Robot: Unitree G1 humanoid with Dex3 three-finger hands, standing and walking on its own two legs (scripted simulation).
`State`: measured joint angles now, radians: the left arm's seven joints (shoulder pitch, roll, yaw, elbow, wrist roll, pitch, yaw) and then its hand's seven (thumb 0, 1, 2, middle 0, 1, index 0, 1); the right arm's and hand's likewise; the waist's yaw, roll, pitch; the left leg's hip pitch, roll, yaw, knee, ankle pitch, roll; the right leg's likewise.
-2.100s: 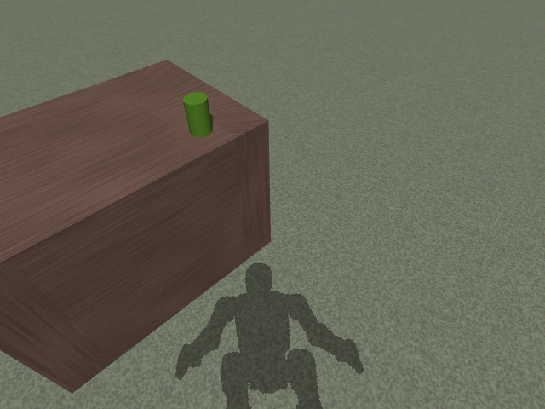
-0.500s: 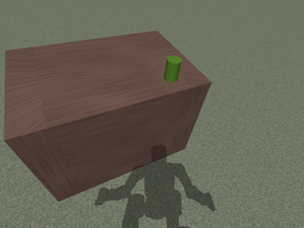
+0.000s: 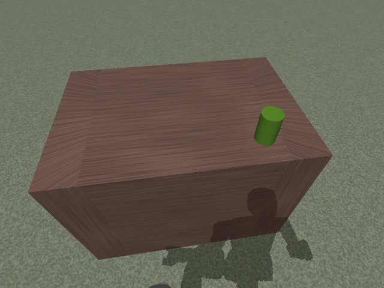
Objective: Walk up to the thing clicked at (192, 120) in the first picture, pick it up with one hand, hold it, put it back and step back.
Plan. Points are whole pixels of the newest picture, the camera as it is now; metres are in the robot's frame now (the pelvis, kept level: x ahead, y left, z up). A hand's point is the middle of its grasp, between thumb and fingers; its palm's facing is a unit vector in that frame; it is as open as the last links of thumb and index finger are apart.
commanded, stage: walk up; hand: right
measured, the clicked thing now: (268, 126) +0.61 -0.20 -0.06
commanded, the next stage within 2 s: stand in 1.96 s
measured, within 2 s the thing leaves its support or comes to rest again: neither
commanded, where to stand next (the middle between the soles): +0.17 -0.05 m, yaw +9 degrees
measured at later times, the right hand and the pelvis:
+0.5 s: hand (357, 277) +0.21 -0.36 -0.16, palm faces -0.15 +0.89 -0.44, open 7.4 cm; pelvis +0.10 -0.09 -0.03, yaw +8 degrees
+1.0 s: hand (330, 252) +0.26 -0.32 -0.16, palm faces -0.22 +0.90 -0.37, open 7.4 cm; pelvis +0.12 -0.08 -0.01, yaw +12 degrees
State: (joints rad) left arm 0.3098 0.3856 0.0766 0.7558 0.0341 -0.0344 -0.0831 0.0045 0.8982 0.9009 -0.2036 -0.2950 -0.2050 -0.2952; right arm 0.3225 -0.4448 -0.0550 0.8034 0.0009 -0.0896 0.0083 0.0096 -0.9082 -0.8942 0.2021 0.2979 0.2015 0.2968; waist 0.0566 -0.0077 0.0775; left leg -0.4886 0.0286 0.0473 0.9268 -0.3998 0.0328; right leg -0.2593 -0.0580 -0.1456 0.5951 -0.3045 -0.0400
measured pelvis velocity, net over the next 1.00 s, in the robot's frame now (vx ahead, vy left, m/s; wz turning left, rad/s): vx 0.12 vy -0.08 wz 0.22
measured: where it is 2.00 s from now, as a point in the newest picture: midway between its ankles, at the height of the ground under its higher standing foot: outside the picture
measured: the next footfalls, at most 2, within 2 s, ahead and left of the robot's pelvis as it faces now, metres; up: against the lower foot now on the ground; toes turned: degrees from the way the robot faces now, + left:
left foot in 0.10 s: +0.17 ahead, +0.09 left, +0.00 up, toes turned +6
right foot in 0.42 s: +0.20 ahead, -0.22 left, +0.00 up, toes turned +9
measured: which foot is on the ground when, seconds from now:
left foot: up 0.00-0.08, down 0.10-0.42, up 0.44-0.66, down 0.68-1.00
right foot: down 0.00-0.10, up 0.12-0.40, down 0.42-1.00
